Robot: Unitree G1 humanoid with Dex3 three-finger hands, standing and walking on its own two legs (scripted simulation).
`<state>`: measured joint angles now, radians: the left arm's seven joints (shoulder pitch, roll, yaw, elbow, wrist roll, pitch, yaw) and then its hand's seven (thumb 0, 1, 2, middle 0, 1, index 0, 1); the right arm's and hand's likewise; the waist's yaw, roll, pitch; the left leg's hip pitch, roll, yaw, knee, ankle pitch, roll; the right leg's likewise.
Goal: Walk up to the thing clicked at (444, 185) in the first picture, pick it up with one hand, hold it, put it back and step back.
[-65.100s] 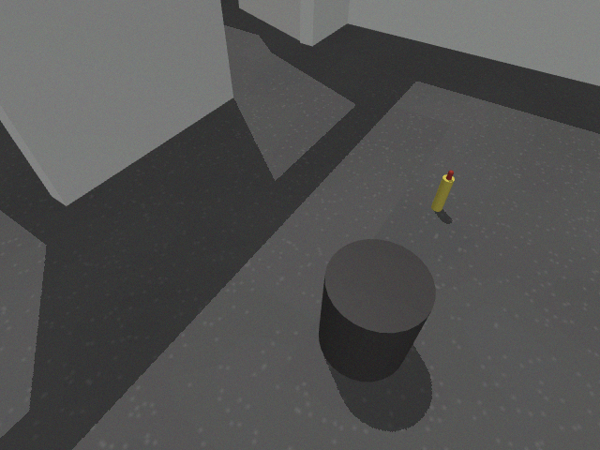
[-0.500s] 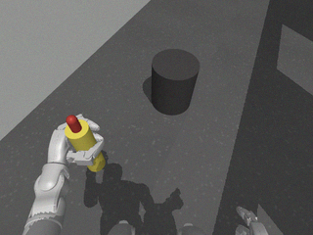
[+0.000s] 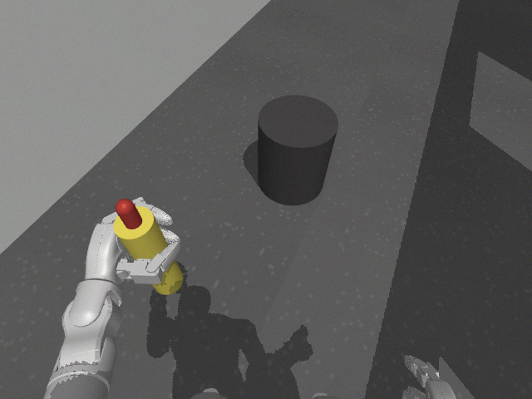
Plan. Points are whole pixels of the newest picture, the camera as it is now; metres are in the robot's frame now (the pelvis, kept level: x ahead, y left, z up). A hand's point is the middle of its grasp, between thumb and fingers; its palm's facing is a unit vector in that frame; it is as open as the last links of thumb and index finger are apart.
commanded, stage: hold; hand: left
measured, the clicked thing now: (149, 248) +0.33 +0.18 +0.03
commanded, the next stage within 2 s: none
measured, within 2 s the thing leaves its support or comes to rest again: neither
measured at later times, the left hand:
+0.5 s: hand (145, 245) +0.32 +0.18 +0.06, palm faces +0.01 -1.00 +0.00, open 6.8 cm
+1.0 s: hand (149, 247) +0.32 +0.17 +0.06, palm faces +0.00 -1.00 +0.01, open 6.8 cm
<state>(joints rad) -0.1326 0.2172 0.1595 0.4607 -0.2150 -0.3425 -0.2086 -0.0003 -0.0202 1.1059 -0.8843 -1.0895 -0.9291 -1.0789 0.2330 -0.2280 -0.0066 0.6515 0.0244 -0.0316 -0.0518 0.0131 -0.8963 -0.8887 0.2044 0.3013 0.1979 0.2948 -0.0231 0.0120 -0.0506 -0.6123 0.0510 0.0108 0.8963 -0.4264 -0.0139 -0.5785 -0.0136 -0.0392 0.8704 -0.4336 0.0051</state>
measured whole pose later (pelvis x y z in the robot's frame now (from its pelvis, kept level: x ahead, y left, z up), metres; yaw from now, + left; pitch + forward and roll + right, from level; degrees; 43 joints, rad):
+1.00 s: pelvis +0.00 +0.00 +0.01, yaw +0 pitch +5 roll -1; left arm -0.13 0.21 0.15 0.49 -0.21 -0.34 -0.20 0.00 -0.02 1.10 -0.88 -1.10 -0.92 -1.09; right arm 0.23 -0.23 -0.01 0.67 0.02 -0.04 -0.04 0.01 -0.90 -0.89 0.20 0.30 0.20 0.29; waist -0.02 0.01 -0.03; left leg -0.52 0.04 0.01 0.81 -0.38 -0.01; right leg -0.49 -0.02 -0.04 0.78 -0.39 0.01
